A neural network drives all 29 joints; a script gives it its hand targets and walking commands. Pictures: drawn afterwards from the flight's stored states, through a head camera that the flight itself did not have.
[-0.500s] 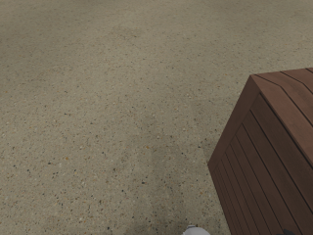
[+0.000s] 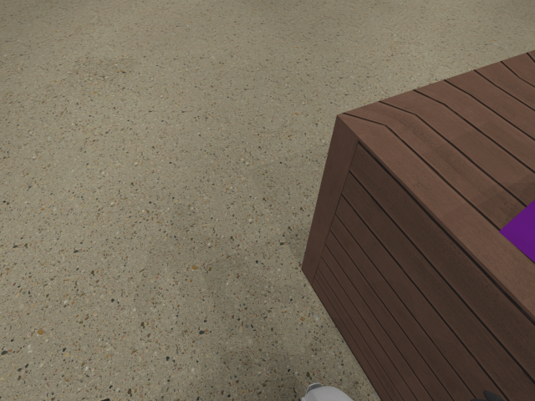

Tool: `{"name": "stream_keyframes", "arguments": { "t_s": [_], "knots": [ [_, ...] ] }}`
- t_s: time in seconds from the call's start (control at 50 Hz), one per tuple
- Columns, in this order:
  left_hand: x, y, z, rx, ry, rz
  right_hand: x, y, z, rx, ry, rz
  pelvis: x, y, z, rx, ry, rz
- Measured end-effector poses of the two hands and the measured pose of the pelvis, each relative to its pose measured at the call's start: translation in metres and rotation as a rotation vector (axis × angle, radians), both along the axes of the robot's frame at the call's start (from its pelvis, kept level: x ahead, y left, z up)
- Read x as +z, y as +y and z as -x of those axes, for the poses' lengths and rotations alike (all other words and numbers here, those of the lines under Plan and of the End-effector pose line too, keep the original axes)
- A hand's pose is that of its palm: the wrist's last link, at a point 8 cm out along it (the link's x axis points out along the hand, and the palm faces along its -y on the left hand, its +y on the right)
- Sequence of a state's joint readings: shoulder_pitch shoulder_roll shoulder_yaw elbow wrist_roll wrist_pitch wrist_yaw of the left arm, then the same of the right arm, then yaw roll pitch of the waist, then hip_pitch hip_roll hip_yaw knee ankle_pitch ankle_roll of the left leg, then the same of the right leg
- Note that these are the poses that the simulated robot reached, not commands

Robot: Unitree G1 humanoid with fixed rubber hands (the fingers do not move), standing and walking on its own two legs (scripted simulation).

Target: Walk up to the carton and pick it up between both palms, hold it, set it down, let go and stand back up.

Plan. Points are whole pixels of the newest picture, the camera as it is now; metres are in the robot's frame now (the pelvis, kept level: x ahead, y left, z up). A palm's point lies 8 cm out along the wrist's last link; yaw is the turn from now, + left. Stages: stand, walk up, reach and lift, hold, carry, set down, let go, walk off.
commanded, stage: walk up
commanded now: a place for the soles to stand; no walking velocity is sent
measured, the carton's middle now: out of the picture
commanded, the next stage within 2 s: none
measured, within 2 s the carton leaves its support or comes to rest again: neither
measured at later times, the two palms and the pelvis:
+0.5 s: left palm (93, 367) +0.20 +0.30 -0.11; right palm out of the picture +0.05 -0.29 -0.09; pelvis +0.04 +0.03 -0.01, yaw -15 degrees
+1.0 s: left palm (117, 312) +0.29 +0.30 -0.12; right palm out of the picture +0.01 -0.25 -0.09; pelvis +0.08 +0.07 -0.01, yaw -28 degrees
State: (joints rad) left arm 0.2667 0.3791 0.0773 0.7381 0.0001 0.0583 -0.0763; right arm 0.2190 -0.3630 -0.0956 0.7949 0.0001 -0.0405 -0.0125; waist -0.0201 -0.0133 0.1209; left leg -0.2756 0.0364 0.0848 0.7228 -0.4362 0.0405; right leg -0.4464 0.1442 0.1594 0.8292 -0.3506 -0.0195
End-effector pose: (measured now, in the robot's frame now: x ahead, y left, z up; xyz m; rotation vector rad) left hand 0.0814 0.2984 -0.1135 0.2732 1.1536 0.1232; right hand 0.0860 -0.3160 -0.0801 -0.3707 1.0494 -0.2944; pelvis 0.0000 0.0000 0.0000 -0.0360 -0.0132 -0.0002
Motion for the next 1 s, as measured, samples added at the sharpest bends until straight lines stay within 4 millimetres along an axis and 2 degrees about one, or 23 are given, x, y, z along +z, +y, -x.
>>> {"name": "stream_keyframes", "arguments": {
  "t_s": [0.08, 0.16, 0.22, 0.36, 0.46, 0.54, 0.64, 0.74, 0.82, 0.92, 1.0],
  "knots": [
    [0.0, -0.002, -0.022, -0.045, 0.003, -0.008, -0.004, -0.003, 0.009, -0.049, 0.003, -0.005, -0.002, 0.001, -0.007, -0.05, 0.014, -0.011],
    [0.001, -0.009, -0.047, -0.096, -0.008, -0.034, -0.02, -0.009, 0.018, -0.107, 0.022, -0.031, -0.009, -0.004, -0.016, -0.102, 0.017, -0.035],
    [0.002, -0.012, -0.058, -0.122, -0.035, -0.05, -0.029, -0.009, 0.019, -0.125, 0.034, -0.051, -0.013, -0.007, -0.021, -0.127, -0.031, -0.013],
    [0.011, -0.006, -0.086, -0.169, -0.063, -0.056, -0.02, 0.002, 0.015, -0.156, -0.017, -0.051, -0.007, 0.006, -0.034, -0.203, -0.063, -0.02],
    [0.003, 0.005, -0.105, -0.229, -0.03, -0.039, -0.016, 0.02, 0.028, -0.212, -0.006, -0.032, -0.007, 0.028, -0.04, -0.237, -0.032, -0.011],
    [0.002, 0.007, -0.127, -0.279, -0.022, -0.031, -0.01, 0.028, 0.038, -0.267, -0.003, -0.02, -0.004, 0.038, -0.048, -0.284, -0.014, -0.005],
    [0.0, 0.002, -0.15, -0.331, -0.013, -0.034, -0.011, 0.03, 0.052, -0.329, 0.009, -0.018, -0.006, 0.04, -0.056, -0.346, 0.004, -0.013],
    [-0.003, -0.013, -0.171, -0.391, -0.026, -0.049, -0.027, 0.029, 0.067, -0.394, 0.029, -0.042, -0.014, 0.035, -0.061, -0.396, -0.012, -0.019],
    [0.0, -0.018, -0.182, -0.413, -0.06, -0.043, -0.024, 0.033, 0.066, -0.402, 0.023, -0.046, -0.012, 0.035, -0.067, -0.443, -0.067, -0.011],
    [0.001, -0.012, -0.197, -0.443, -0.076, -0.035, -0.017, 0.043, 0.064, -0.428, -0.02, -0.026, -0.011, 0.048, -0.073, -0.472, -0.084, -0.004],
    [-0.008, -0.003, -0.206, -0.477, -0.047, -0.021, -0.013, 0.062, 0.072, -0.455, -0.01, -0.008, -0.012, 0.067, -0.077, -0.495, -0.058, 0.0]
  ]
}}
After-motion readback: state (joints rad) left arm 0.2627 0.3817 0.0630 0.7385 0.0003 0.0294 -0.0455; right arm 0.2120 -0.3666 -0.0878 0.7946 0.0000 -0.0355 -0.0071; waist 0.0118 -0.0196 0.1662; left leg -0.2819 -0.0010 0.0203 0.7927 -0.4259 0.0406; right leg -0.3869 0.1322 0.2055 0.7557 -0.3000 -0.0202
